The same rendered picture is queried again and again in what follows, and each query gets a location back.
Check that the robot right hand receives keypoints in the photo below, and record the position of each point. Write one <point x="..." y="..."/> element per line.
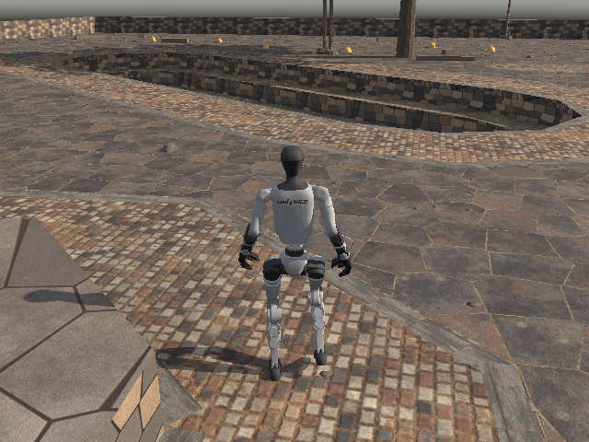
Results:
<point x="347" y="263"/>

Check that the robot left foot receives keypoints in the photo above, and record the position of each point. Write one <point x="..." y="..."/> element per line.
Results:
<point x="275" y="372"/>

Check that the robot left hand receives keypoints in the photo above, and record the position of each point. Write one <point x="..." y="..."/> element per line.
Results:
<point x="252" y="256"/>

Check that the robot right upper arm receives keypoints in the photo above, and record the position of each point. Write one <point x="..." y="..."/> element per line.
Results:
<point x="326" y="209"/>

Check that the robot left upper arm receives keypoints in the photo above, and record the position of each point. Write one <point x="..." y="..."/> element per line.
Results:
<point x="258" y="211"/>

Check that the robot right forearm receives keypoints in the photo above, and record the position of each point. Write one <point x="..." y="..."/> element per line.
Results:
<point x="339" y="245"/>

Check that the robot left forearm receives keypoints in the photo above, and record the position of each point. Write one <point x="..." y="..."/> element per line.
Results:
<point x="248" y="243"/>

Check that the right robot thigh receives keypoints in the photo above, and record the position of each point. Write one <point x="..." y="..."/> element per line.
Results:
<point x="315" y="269"/>

